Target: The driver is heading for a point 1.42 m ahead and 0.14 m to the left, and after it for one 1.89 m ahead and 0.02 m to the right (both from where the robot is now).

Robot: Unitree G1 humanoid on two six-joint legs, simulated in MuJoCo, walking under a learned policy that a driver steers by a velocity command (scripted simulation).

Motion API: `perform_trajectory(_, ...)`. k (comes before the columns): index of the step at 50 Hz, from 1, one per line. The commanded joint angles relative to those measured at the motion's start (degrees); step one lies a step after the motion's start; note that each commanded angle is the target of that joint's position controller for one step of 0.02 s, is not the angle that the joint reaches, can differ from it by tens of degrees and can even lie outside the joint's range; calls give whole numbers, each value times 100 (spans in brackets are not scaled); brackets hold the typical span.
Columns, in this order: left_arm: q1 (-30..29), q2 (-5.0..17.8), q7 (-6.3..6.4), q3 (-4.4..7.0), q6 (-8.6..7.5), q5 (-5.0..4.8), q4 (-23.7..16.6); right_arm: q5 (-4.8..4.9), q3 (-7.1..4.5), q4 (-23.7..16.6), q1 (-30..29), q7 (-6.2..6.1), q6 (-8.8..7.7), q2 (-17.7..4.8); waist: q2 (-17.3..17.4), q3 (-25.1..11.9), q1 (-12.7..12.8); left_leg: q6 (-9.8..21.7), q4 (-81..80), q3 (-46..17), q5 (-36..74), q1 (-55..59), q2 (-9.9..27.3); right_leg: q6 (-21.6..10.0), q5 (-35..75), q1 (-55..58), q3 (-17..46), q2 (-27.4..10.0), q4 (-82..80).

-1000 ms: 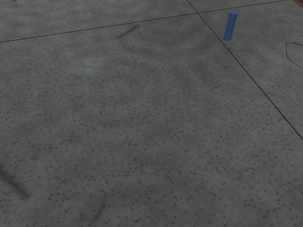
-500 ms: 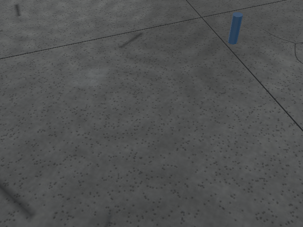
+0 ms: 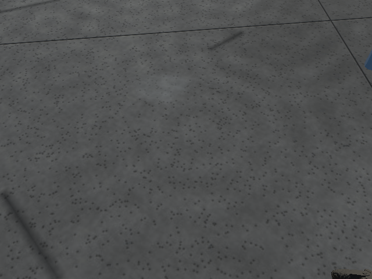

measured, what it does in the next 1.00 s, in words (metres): walks ahead, turning left: right foot, then left foot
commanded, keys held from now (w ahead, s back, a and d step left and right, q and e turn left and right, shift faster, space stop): w+q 0.40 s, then w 0.54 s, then w+e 0.06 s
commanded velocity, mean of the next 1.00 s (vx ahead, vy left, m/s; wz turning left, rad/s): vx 0.50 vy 0.00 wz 0.34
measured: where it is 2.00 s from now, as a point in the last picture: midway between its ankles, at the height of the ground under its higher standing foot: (158, 134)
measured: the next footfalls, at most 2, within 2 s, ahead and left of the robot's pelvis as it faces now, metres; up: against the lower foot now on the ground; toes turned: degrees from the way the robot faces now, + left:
right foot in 0.42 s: +0.43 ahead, -0.11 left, +0.00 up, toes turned +19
left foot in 0.90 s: +0.59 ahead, +0.22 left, +0.00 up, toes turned +20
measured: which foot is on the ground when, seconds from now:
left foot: down 0.00-0.42, up 0.44-0.88, down 0.90-1.00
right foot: up 0.00-0.40, down 0.42-0.90, up 0.92-1.00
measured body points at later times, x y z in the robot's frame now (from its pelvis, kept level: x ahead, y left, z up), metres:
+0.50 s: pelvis +0.29 -0.03 +0.01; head +0.31 -0.02 +0.46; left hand +0.42 +0.27 -0.06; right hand +0.42 -0.29 -0.11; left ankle +0.13 +0.06 -0.64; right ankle +0.39 -0.12 -0.72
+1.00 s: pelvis +0.53 +0.10 +0.02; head +0.55 +0.13 +0.46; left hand +0.46 +0.38 -0.12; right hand +0.79 -0.07 -0.06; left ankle +0.55 +0.21 -0.72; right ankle +0.46 -0.08 -0.63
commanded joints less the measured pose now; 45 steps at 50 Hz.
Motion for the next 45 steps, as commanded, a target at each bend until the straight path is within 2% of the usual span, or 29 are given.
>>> perform_trajectory(1, -509, 805, 23, 151, -366, 13, -830, -70, -283, -197, 801, -78, -59, -849, -176, -736, -381, 1126, -1994, -3118, -275, 2784, 1707, -69, 752, -2935, 452, -421, 585)
perform_trajectory(2, -355, 828, 40, 183, -304, 71, -836, -153, -251, -280, 599, -85, -78, -757, -8, -681, -133, 1106, -2111, -2780, 226, 2236, 1523, -40, 907, -2524, 510, -561, 389)
perform_trajectory(3, -265, 809, 46, 190, -226, 110, -830, -145, -245, -306, 480, -88, -83, -694, 125, -628, -12, 1141, -2233, -2628, 427, 1903, 1414, 31, 950, -2350, 486, -613, 215)
perform_trajectory(5, -233, 686, 71, 168, -93, 188, -831, -61, -238, -212, 521, -119, -116, -664, 177, -494, 55, 1195, -2340, -2240, 807, 1359, 1309, 223, 1057, -2250, 343, -642, -182)
perform_trajectory(8, -917, 520, 110, 110, -45, 231, -1075, -43, -278, -51, 790, -218, -101, -833, 184, -226, -150, 1074, -2376, -1868, 908, 966, 1065, 428, 1986, -2395, 226, -544, -1266)
perform_trajectory(10, -1425, 402, 90, 65, -88, 207, -1183, 4, -288, 50, 981, -267, -50, -874, 243, -220, -368, 842, -2242, -1696, 668, 930, 859, 446, 2777, -2150, 203, -362, -2290)
perform_trajectory(12, -1869, 348, 37, 39, -141, 150, -1276, 45, -307, 153, 1210, -302, -2, -944, 306, -261, -567, 709, -2127, -1758, 417, 980, 827, 451, 3222, -1807, 148, -136, -3006)
perform_trajectory(15, -2212, 506, -44, 91, -210, 58, -1388, 86, -308, 280, 1460, -325, 69, -926, 422, -285, -666, 657, -1745, -2231, 177, 1524, 1005, 392, 3071, -1721, 316, 0, -3571)
perform_trajectory(17, -2195, 648, -90, 165, -254, 36, -1400, 74, -301, 306, 1482, -346, 125, -889, 547, -339, -589, 585, -1373, -2613, 228, 1970, 1140, 272, 2587, -1589, 412, 62, -3853)
perform_trajectory(18, -2052, 713, -96, 207, -273, 21, -1375, 57, -310, 303, 1436, -352, 151, -898, 664, -366, -493, 533, -1188, -2754, 381, 2074, 1186, 177, 2275, -1384, 402, 72, -3916)
perform_trajectory(19, -1694, 773, -81, 261, -295, 14, -1289, 47, -296, 283, 1351, -348, 175, -841, 737, -463, -287, 443, -926, -2780, 563, 2045, 1115, 35, 2190, -884, 305, 81, -4126)
perform_trajectory(20, -1126, 938, -39, 350, -322, 62, -1198, 20, -223, 243, 1318, -327, 165, -642, 662, -867, 9, 262, -233, -2567, 768, 1833, 849, -212, 2205, 125, 388, -149, -4247)
perform_trajectory(21, -210, 1246, 13, 432, -325, 155, -1125, -88, -81, 145, 1366, -302, 131, -266, 45, -1728, 356, 41, 1334, -2011, 18, 1181, 525, -627, 1991, 1625, 1297, -1163, -4087)
perform_trajectory(22, 284, 1641, -22, 548, -239, 195, -828, 74, 20, 55, 2240, -295, 64, 9, -1845, -2293, -8, -363, 3096, -1241, -2442, -909, -264, -1656, 874, 3349, 3984, -2344, -4509)
perform_trajectory(23, 277, 1077, -68, 457, -210, 44, -853, 145, -71, 232, 2207, -323, 47, -574, -1302, -1923, 154, -447, 3825, -1358, -2331, -1618, 215, -1595, -397, 3140, 4511, -2378, -4828)
perform_trajectory(24, 61, 719, -55, 360, -182, 35, -874, 110, -150, 180, 1512, -321, 63, -858, -720, -1139, 326, -485, 3981, -1298, -1757, -1769, 379, -1326, -251, 2476, 3567, -2051, -4919)
perform_trajectory(25, -211, 644, -61, 309, -146, 95, -891, 27, -143, 82, 1095, -330, 65, -797, -334, -710, 252, -511, 3861, -1107, -1382, -1639, 535, -1186, 504, 1803, 2839, -1770, -5003)
perform_trajectory(26, -364, 558, -65, 275, -124, 113, -843, -43, -146, -11, 818, -311, 36, -712, -289, -365, 167, -524, 3560, -1073, -1135, -1589, 655, -1176, 1164, 1305, 2367, -1542, -5127)
perform_trajectory(27, -428, 482, -60, 237, -129, 150, -812, -31, -140, -39, 793, -272, 27, -598, -420, -261, 21, -513, 3316, -1012, -992, -1342, 790, -1116, 1593, 961, 1965, -1349, -5269)
perform_trajectory(29, -426, 437, -80, 227, -156, 95, -702, -12, -80, 1, 895, -225, 41, -360, -613, -292, -116, -541, 2860, -779, -946, -1077, 863, -1174, 2139, 689, 1528, -1189, -5463)
perform_trajectory(32, -355, 724, -76, 301, -156, 17, -545, -93, 27, -123, 482, -186, 19, -164, -527, -202, -79, -632, 1876, -543, -520, -1068, 1000, -1315, 2722, 520, 1105, -1221, -5708)
perform_trajectory(34, -297, 850, -66, 325, -118, -4, -461, -88, 82, -182, 114, -141, -34, -95, -478, -176, 42, -629, 1078, -432, 136, -844, 1000, -1238, 2805, 449, 774, -1126, -5775)
perform_trajectory(36, -151, 939, -61, 331, -78, -42, -355, -56, 93, -237, -255, -101, -75, -109, -478, -138, 169, -627, 418, -312, 678, -505, 890, -1135, 2787, 389, 528, -1044, -5766)
perform_trajectory(38, 87, 1009, -64, 338, -39, -77, -220, -14, 74, -328, -568, -66, -96, -182, -497, -99, 263, -591, 61, -273, 899, -320, 808, -1080, 2736, 521, 519, -1150, -5724)
perform_trajectory(41, 237, 1085, -47, 356, 43, -112, -70, 8, 22, -455, -801, -14, -120, -320, -531, -25, 197, -385, -331, -284, 588, -204, 744, -947, 2888, 950, 581, -1391, -5522)
perform_trajectory(42, 229, 1128, -32, 367, 79, -111, -39, 3, -10, -442, -704, -7, -129, -387, -543, -79, 90, -302, -455, -234, 452, 30, 691, -884, 3188, 1058, 558, -1423, -5351)
perform_trajectory(43, 153, 1168, -15, 370, 111, -116, -33, -21, -75, -356, -369, -18, -133, -492, -518, -267, -159, -191, -656, -107, 428, 603, 566, -780, 3916, 1056, 402, -1328, -4920)
perform_trajectory(44, 178, 1084, 0, 332, 130, -100, -27, -51, -201, -134, 329, -60, -118, -705, -405, -711, -492, -41, -768, 1, 423, 1638, 444, -644, 4574, 868, 159, -1073, -4061)
perform_trajectory(45, 136, 859, 19, 222, 116, 7, -146, -92, -327, 60, 1312, -127, -92, -1044, -77, -1433, -921, 253, -596, -702, 481, 3175, 1123, -426, 3794, -20, -82, -807, -2614)
Velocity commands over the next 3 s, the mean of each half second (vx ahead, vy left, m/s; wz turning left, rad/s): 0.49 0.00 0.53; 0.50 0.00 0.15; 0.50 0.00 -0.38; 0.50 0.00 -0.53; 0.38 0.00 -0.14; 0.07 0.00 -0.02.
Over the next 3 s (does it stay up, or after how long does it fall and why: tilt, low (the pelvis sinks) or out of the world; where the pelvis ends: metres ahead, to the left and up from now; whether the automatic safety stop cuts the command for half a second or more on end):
stays up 1.37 0.12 0.02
